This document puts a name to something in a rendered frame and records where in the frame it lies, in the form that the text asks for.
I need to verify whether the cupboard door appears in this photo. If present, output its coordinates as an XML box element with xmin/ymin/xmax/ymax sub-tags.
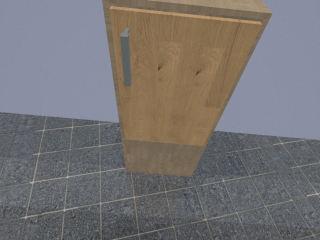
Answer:
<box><xmin>110</xmin><ymin>6</ymin><xmax>262</xmax><ymax>146</ymax></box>

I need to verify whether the handle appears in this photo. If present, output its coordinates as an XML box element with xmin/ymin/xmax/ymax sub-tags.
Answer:
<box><xmin>120</xmin><ymin>27</ymin><xmax>132</xmax><ymax>86</ymax></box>

